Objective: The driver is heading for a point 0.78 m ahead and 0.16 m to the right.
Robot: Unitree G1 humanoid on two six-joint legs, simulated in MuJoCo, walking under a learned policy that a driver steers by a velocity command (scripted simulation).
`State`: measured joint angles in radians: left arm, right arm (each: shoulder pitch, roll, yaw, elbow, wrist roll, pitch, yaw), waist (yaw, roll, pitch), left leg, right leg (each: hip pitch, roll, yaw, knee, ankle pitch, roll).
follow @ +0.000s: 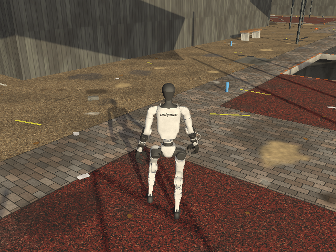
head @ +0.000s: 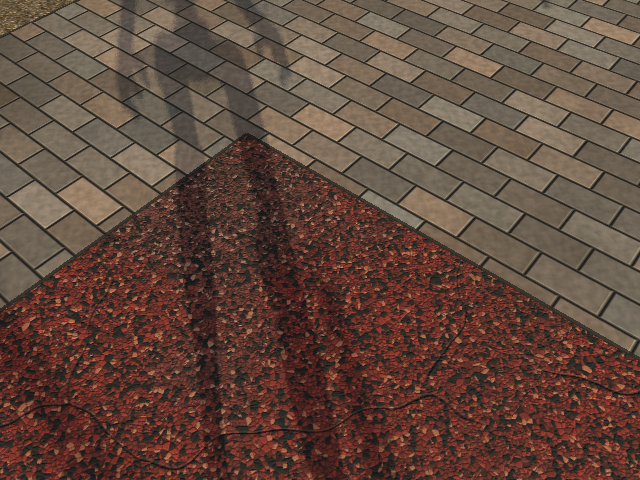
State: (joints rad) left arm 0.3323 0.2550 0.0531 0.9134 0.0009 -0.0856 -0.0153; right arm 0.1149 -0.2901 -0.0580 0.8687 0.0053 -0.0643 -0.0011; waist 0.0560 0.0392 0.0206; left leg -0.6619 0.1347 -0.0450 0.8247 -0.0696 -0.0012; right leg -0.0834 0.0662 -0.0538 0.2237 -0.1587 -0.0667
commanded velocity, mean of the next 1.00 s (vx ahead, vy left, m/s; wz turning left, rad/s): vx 0.50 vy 0.00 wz -0.34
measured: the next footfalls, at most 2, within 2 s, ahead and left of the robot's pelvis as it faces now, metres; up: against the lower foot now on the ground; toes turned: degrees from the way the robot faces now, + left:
left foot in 0.22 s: +0.31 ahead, +0.16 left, +0.00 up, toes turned +2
right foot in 0.78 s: +0.59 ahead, -0.09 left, +0.00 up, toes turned -19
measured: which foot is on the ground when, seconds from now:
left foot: up 0.00-0.20, down 0.22-0.80, up 0.82-1.00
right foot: down 0.00-0.24, up 0.26-0.76, down 0.78-1.00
